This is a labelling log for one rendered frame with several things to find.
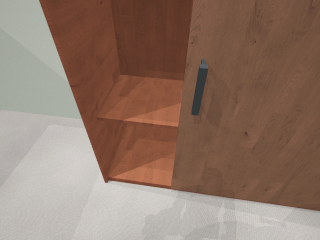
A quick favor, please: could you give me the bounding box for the handle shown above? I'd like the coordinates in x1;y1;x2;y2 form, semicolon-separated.
191;59;209;116

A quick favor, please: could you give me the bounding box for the wardrobe door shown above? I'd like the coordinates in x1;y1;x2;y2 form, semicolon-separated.
171;0;320;210

